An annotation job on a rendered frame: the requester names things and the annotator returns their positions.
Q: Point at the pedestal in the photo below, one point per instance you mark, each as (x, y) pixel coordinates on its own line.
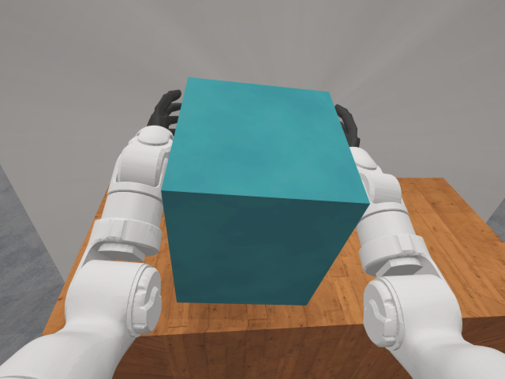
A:
(325, 339)

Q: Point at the right robot forearm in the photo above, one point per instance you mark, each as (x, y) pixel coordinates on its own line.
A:
(389, 245)

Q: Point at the robot left hand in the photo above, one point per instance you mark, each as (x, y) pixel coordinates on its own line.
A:
(161, 117)

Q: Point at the robot right upper arm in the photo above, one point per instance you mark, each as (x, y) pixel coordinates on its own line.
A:
(417, 319)

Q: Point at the left robot forearm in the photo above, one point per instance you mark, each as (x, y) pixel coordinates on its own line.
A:
(129, 227)

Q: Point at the robot left upper arm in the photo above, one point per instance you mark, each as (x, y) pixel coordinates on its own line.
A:
(110, 304)

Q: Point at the carton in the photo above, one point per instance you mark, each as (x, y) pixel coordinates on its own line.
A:
(260, 194)

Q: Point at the robot right hand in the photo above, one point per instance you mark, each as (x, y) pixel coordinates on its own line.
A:
(349, 127)

